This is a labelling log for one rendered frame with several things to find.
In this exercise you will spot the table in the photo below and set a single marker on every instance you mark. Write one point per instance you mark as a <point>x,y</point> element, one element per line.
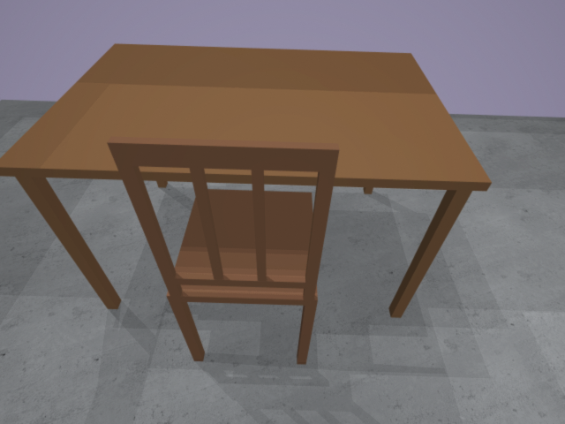
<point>391,127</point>

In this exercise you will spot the chair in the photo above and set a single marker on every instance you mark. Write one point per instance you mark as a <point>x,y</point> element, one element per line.
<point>243,247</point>

